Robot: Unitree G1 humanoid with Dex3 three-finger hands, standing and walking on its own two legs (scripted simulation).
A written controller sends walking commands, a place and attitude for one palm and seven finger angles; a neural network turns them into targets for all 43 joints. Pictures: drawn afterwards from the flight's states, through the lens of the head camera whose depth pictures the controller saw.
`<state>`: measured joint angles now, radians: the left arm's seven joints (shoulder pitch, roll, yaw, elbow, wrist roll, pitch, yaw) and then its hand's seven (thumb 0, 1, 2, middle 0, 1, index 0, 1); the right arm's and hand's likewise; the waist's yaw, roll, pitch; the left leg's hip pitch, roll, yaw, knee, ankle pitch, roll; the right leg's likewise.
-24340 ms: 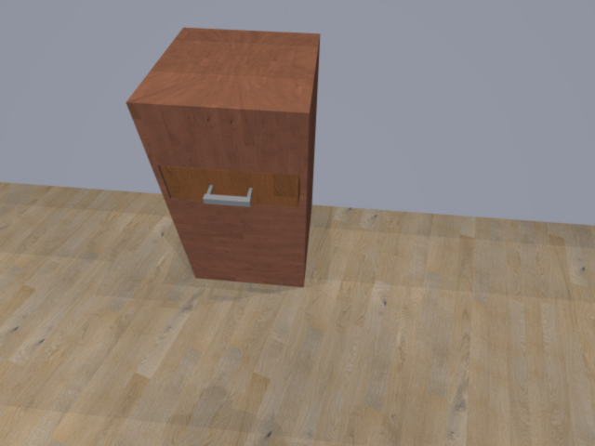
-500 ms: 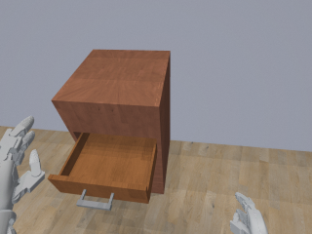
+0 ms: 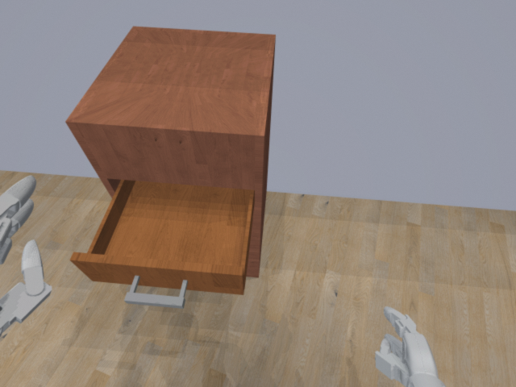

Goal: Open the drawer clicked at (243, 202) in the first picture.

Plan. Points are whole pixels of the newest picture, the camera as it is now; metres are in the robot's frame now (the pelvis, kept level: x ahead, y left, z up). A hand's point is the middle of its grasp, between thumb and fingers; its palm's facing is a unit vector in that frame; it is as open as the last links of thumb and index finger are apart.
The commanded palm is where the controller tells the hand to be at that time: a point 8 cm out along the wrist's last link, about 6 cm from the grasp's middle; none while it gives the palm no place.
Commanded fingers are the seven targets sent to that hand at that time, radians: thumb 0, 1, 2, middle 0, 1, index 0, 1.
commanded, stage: step back with the hand held close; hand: left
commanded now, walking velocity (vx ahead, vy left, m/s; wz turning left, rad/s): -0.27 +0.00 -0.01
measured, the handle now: (157, 291) +0.34 +0.25 -0.25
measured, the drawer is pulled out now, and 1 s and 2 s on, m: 0.23 0.23 0.23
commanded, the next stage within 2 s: stop stepping back and stand still in 1.02 s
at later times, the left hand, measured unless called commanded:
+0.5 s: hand (35, 323) +0.16 +0.23 +0.16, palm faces +0.29 -0.80 -0.52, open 7.4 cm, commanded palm +0.09 +0.27 +0.18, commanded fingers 0.00 0.90 0.90 -0.20 -0.30 -0.20 -0.30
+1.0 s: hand (56, 369) +0.13 +0.19 +0.16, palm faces +0.20 -0.84 -0.50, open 7.4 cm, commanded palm +0.05 +0.25 +0.18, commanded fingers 0.00 0.90 0.90 -0.20 -0.30 -0.20 -0.30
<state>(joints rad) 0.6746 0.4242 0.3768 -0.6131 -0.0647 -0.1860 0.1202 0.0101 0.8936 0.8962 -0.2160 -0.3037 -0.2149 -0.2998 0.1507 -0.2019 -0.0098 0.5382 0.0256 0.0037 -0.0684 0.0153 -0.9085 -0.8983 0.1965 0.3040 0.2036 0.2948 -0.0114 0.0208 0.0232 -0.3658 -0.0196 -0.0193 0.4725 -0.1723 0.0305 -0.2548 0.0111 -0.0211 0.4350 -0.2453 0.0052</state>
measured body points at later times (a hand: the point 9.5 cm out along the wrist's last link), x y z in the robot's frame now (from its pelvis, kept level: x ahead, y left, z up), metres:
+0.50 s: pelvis -0.04 -0.01 -0.01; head +0.01 +0.01 +0.44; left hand +0.14 +0.27 +0.19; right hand +0.15 -0.24 -0.09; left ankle +0.04 +0.10 -0.74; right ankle -0.02 -0.12 -0.74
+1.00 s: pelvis -0.09 -0.03 -0.01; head -0.02 +0.00 +0.44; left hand +0.11 +0.23 +0.19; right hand +0.10 -0.24 -0.09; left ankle +0.00 +0.08 -0.74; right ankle -0.21 -0.13 -0.72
